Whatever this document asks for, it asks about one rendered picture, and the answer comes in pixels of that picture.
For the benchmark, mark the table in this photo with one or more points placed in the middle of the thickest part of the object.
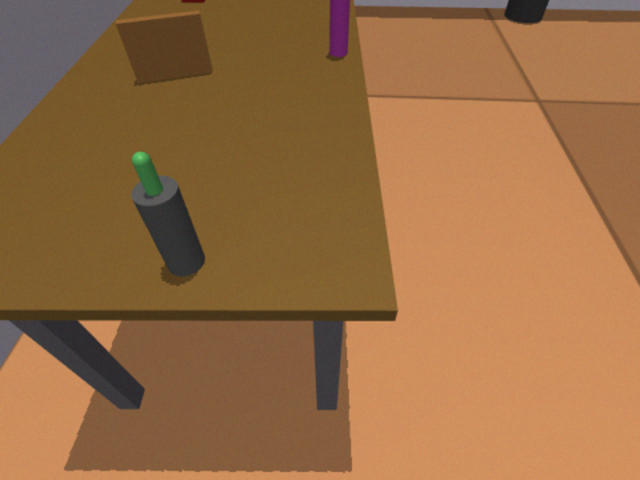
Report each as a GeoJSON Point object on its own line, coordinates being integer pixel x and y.
{"type": "Point", "coordinates": [274, 156]}

